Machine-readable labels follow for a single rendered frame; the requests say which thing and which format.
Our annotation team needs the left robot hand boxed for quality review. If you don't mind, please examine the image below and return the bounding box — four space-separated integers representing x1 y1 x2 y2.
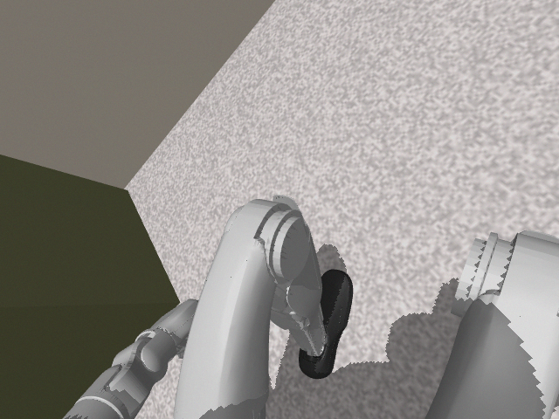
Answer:
150 298 199 359

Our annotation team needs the left robot foot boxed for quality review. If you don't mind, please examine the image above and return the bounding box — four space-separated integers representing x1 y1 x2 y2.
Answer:
299 269 353 379

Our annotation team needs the left robot arm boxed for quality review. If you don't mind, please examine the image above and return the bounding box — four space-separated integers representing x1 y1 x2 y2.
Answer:
62 328 176 419

